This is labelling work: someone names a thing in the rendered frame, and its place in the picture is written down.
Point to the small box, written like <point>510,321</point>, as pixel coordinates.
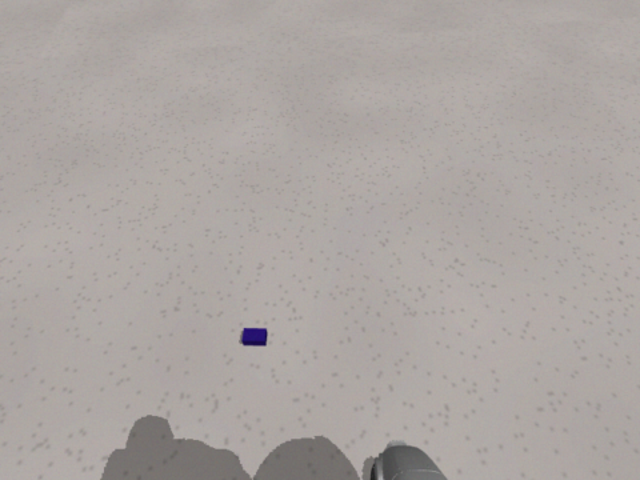
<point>254,336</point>

